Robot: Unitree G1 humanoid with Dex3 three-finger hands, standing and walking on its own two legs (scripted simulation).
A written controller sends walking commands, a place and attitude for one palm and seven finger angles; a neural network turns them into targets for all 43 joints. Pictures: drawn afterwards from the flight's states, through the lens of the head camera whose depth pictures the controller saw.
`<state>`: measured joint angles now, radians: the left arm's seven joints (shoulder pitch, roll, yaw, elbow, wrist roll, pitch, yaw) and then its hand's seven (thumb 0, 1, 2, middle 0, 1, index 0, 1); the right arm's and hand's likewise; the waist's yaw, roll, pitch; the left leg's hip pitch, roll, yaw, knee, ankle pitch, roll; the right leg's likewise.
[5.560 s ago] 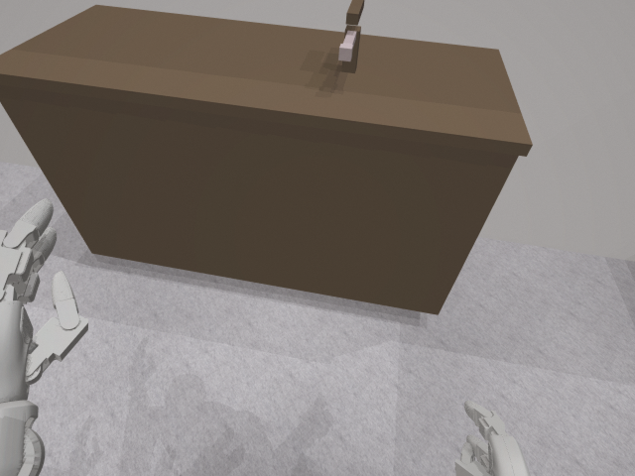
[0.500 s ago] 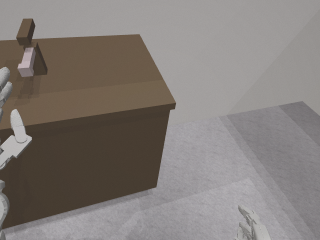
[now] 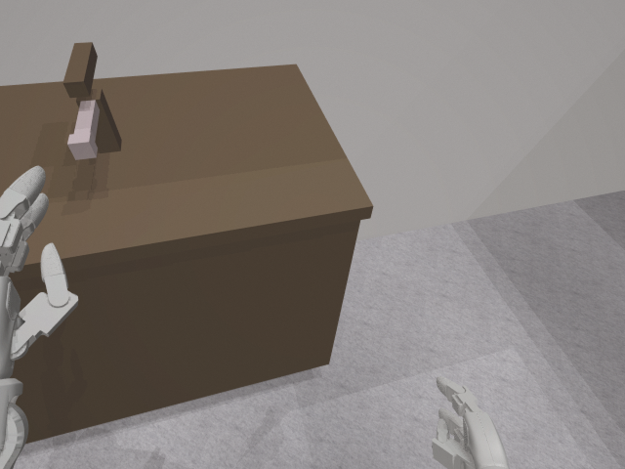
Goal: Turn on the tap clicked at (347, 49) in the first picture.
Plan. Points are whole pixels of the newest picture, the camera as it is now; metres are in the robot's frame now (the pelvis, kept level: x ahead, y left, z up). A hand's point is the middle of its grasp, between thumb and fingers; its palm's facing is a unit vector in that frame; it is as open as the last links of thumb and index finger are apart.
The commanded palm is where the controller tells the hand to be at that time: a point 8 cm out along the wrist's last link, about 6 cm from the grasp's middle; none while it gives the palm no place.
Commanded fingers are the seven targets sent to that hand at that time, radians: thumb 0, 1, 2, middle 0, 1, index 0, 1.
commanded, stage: come to a stop and stand still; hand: left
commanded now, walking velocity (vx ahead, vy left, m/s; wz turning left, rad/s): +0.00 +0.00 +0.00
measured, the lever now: (83, 146) +0.49 +0.40 +0.12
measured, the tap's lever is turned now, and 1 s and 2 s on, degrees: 0 0 0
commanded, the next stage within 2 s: look again from close up in 0.10 s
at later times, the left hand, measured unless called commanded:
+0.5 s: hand (116, 297) +0.23 +0.22 +0.15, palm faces +0.38 -0.85 -0.37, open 7.4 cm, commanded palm +0.18 +0.25 +0.17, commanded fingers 0.00 0.90 0.90 -0.20 -0.30 -0.20 -0.30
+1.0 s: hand (99, 249) +0.28 +0.26 +0.16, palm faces +0.40 -0.84 -0.37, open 7.4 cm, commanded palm +0.21 +0.30 +0.17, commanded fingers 0.00 0.90 0.90 -0.20 -0.30 -0.20 -0.30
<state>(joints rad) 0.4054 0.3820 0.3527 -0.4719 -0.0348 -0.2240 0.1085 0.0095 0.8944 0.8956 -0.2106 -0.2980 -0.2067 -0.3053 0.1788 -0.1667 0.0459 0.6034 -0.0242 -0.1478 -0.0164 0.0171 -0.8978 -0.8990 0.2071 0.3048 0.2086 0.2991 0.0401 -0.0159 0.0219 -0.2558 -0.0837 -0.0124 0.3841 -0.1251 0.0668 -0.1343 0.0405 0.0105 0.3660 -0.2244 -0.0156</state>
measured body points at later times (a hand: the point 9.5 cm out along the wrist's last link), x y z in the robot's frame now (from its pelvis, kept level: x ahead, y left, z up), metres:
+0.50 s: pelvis +0.02 -0.03 +0.00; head +0.03 -0.03 +0.45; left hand +0.20 +0.27 +0.17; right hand +0.19 -0.25 -0.08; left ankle +0.05 +0.06 -0.74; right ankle -0.02 -0.11 -0.74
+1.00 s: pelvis +0.06 +0.01 -0.01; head +0.07 +0.02 +0.44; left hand +0.25 +0.30 +0.18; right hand +0.23 -0.21 -0.09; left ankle +0.05 +0.05 -0.74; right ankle +0.02 -0.11 -0.66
